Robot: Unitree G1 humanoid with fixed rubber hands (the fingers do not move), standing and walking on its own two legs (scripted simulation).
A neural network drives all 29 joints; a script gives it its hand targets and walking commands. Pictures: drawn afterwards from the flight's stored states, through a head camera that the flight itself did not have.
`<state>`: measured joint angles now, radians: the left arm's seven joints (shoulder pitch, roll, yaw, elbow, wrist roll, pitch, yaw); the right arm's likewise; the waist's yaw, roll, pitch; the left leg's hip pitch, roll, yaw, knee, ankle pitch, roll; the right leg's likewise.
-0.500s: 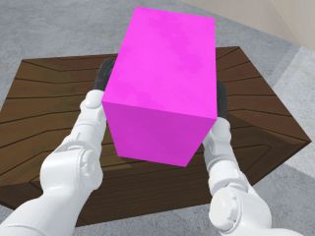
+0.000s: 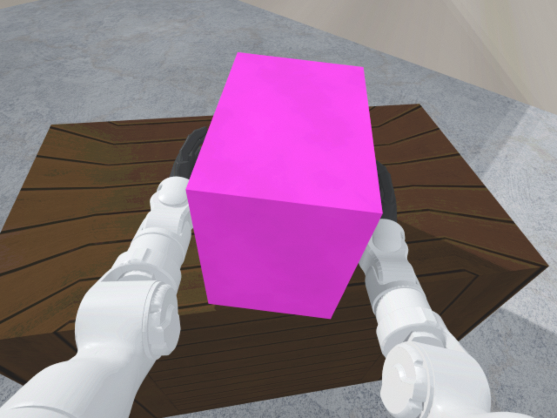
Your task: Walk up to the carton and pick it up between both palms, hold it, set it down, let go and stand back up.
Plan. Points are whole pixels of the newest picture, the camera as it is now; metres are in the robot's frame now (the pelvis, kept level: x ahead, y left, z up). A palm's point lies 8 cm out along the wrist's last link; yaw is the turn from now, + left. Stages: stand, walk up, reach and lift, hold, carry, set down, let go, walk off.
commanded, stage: reach and lift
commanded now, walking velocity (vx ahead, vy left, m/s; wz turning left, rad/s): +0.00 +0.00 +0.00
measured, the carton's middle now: (284, 187) +0.45 -0.03 +0.08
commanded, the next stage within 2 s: none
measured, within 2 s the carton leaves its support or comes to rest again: neither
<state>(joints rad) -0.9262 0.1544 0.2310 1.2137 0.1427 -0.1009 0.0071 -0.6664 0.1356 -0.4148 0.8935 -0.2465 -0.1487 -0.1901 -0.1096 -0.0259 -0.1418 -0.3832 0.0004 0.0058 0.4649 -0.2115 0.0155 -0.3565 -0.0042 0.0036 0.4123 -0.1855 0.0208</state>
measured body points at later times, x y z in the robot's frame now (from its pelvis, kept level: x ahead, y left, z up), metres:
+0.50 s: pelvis -0.03 +0.00 +0.00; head -0.07 +0.03 +0.45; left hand +0.42 +0.13 +0.19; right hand +0.36 -0.17 +0.16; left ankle +0.01 +0.11 -0.74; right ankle +0.01 -0.13 -0.74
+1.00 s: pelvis -0.03 +0.00 +0.00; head -0.08 +0.02 +0.45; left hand +0.41 +0.14 +0.21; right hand +0.37 -0.16 +0.19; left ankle +0.01 +0.11 -0.74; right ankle +0.01 -0.13 -0.74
